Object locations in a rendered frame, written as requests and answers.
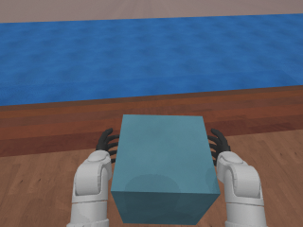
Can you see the carton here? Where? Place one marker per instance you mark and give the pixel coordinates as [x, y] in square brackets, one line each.
[164, 171]

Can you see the left robot hand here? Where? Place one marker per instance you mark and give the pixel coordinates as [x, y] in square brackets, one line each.
[104, 140]

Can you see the robot right forearm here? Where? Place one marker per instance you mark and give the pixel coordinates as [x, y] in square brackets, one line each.
[242, 191]

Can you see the robot left forearm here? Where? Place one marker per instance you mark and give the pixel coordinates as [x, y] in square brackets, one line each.
[90, 191]

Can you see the right robot hand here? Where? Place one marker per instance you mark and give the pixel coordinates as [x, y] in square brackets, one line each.
[221, 144]

